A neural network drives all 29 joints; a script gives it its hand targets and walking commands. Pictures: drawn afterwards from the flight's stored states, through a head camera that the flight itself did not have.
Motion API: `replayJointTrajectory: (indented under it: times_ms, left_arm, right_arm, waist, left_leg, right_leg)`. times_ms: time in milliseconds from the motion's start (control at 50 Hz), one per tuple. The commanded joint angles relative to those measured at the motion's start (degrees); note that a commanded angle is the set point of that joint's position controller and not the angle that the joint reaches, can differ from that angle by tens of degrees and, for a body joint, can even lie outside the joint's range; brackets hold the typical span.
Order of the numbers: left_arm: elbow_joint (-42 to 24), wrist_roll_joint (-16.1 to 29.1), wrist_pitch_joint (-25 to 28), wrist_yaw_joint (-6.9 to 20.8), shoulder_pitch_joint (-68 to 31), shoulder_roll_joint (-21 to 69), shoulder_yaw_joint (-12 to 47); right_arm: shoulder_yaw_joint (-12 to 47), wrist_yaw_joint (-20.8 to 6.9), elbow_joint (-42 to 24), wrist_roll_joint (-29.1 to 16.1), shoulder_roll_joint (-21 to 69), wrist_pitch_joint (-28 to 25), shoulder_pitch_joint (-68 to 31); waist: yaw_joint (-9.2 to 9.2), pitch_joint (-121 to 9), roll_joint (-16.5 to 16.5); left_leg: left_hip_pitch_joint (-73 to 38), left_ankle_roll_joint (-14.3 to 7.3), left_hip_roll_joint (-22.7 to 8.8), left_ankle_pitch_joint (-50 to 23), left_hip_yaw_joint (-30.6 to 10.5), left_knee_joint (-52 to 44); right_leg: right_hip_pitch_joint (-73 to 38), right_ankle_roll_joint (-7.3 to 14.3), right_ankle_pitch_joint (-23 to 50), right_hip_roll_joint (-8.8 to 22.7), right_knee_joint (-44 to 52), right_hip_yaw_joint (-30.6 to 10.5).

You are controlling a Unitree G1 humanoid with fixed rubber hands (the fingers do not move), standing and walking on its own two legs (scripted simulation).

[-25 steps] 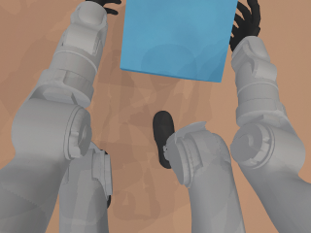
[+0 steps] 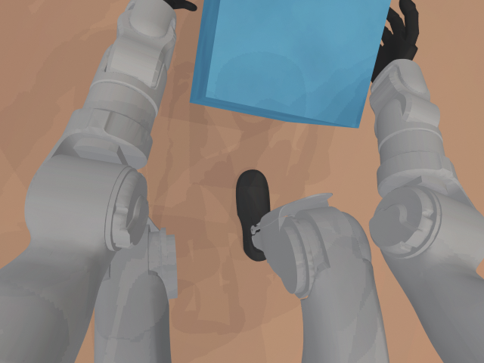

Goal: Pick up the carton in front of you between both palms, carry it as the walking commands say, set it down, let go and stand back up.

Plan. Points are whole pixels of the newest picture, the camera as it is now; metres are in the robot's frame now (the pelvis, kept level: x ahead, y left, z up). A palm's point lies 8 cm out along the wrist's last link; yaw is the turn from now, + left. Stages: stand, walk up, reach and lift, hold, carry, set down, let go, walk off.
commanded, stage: set down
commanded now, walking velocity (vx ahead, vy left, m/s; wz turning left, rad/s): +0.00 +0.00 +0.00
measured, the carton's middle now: (270, 49) +0.52 -0.13 -0.26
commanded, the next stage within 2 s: let go in 1.32 s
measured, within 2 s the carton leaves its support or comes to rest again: neither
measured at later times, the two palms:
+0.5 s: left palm out of the picture +0.58 +0.07 -0.13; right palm (403, 87) +0.44 -0.27 -0.13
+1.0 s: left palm out of the picture +0.58 +0.09 +0.02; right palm out of the picture +0.44 -0.28 +0.03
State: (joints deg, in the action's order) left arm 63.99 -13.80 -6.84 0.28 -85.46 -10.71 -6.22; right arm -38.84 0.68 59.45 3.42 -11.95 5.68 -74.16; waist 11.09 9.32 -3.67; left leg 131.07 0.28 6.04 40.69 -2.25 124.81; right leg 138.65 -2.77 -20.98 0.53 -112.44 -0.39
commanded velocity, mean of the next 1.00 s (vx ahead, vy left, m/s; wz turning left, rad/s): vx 0.00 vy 0.00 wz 0.00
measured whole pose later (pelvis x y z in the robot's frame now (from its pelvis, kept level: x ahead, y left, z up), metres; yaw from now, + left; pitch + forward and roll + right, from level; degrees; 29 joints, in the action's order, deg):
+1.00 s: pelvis +0.01 -0.01 +0.13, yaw +1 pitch +48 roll +0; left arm 55.6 -0.9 -12.0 1.8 -73.7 -23.1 -2.4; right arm -22.7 7.7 34.6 -5.7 -4.5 9.4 -52.5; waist 12.5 -1.9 2.5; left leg 110.0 0.8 4.1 35.3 -2.5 97.7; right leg 117.2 -1.2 -18.6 -0.4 -88.1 -0.7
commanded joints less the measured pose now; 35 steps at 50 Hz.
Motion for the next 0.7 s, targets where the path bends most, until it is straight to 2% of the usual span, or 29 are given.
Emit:
replayJointTrajectory:
  times_ms: [0, 40, 60, 80, 140, 160, 220, 300, 380, 440, 500, 580, 680]
  left_arm:
    - [-0.81, 1.62, 1.18, 0.83, -10.72, 3.79, 5.12]
    - [-2.47, 3.56, 2.30, -2.77, -9.94, -10.59, 5.54]
    - [-3.40, 5.76, 2.37, -3.78, -11.13, -13.08, 7.06]
    - [-3.88, 8.11, 2.36, -4.11, -12.51, -13.94, 8.61]
    - [-7.16, 15.18, 2.83, -3.44, -16.92, -12.64, 13.96]
    - [-8.44, 17.05, 2.93, -3.00, -18.05, -12.41, 15.24]
    - [-11.10, 19.64, 2.88, -1.95, -20.88, -11.57, 17.16]
    - [-9.21, 19.66, 1.60, -1.54, -21.06, -13.44, 16.81]
    - [-8.90, 17.52, -0.43, -2.42, -20.41, -15.84, 14.07]
    - [-10.22, 16.33, -2.24, -3.21, -19.96, -18.09, 11.19]
    - [-8.93, 16.15, -3.66, -3.24, -18.31, -19.60, 8.20]
    - [-7.33, 16.36, -3.47, -2.05, -15.24, -19.93, 5.94]
    - [-7.10, 15.73, -2.65, -0.13, -11.67, -19.40, 4.57]
  right_arm:
    - [7.55, -3.46, 4.82, -2.15, 19.56, -1.07, -3.18]
    - [6.21, 0.64, 5.46, -5.04, 5.07, -3.74, 1.41]
    - [7.64, 2.01, 6.27, -7.15, 2.02, -4.70, 1.99]
    - [8.69, 2.80, 6.95, -9.16, 0.31, -5.45, 1.77]
    - [12.50, 3.56, 8.17, -13.69, -2.78, -7.24, -0.61]
    - [13.20, 3.71, 6.49, -14.78, -3.88, -7.87, -2.19]
    - [15.64, 4.55, 1.35, -16.85, -5.71, -9.47, -5.94]
    - [17.32, 5.34, -1.82, -18.62, -6.20, -8.65, -5.91]
    - [16.29, 6.92, -8.73, -17.53, -7.60, -6.48, -4.37]
    - [15.56, 8.58, -15.32, -15.64, -8.51, -4.39, -2.60]
    - [15.56, 9.79, -19.14, -13.67, -6.96, -2.23, -1.70]
    - [17.38, 9.73, -22.32, -12.21, -3.25, -0.57, -0.46]
    - [18.32, 8.92, -24.55, -11.22, -0.11, 0.68, 3.12]
  waist:
    - [-3.65, -45.61, 14.87]
    - [-3.01, -46.17, 15.62]
    - [-2.50, -46.59, 15.89]
    - [-1.05, -46.74, 16.44]
    - [2.23, -47.99, 19.44]
    - [3.43, -48.66, 20.16]
    - [4.88, -52.08, 21.77]
    - [5.67, -56.86, 21.33]
    - [5.63, -64.98, 19.86]
    - [5.84, -69.89, 17.42]
    - [5.71, -67.91, 13.72]
    - [4.91, -64.85, 10.54]
    - [4.66, -64.98, 10.33]
  left_leg:
    - [-15.65, -0.62, -2.68, -22.13, 0.02, -16.40]
    - [-17.08, 0.04, -3.50, -22.01, -0.32, -16.61]
    - [-17.94, 0.01, -3.61, -21.68, -0.57, -16.72]
    - [-18.27, 0.06, -3.86, -21.02, -0.93, -16.61]
    - [-19.25, 0.23, -4.73, -19.44, -1.61, -16.20]
    - [-19.60, 0.22, -5.06, -19.03, -2.02, -15.81]
    - [-20.98, 0.60, -5.28, -19.09, -2.09, -14.79]
    - [-23.55, 0.68, -4.86, -16.05, -0.66, -15.25]
    - [-27.31, 0.08, -3.60, -11.95, 1.57, -17.53]
    - [-29.84, -0.56, -2.31, -8.89, 3.13, -19.98]
    - [-28.72, -1.41, -1.59, -5.77, 3.36, -22.17]
    - [-26.50, -1.96, -1.23, -6.32, 3.37, -24.72]
    - [-26.38, -1.87, -0.82, -8.81, 3.62, -28.44]
  right_leg:
    - [-36.83, -2.52, 16.89, -3.58, -0.62, 3.08]
    - [-38.67, -2.51, 17.78, -2.66, -0.48, 2.82]
    - [-39.51, -2.35, 18.51, -2.19, -0.37, 2.65]
    - [-39.59, -2.14, 18.91, -1.82, -0.33, 2.65]
    - [-38.81, -1.07, 19.81, -0.51, -0.37, 2.39]
    - [-38.34, -0.73, 20.27, -0.33, -0.36, 2.43]
    - [-41.12, 0.22, 22.89, -0.15, -0.19, 2.64]
    - [-46.72, 0.34, 22.05, -0.14, 1.44, 3.53]
    - [-54.20, 0.27, 19.32, -0.74, 4.56, 4.81]
    - [-59.85, -0.09, 16.08, -1.33, 7.59, 6.08]
    - [-60.79, -0.68, 11.76, -1.52, 10.26, 6.51]
    - [-62.05, -1.28, 11.37, -1.93, 13.35, 5.83]
    - [-64.47, -1.67, 13.95, -2.51, 16.94, 5.17]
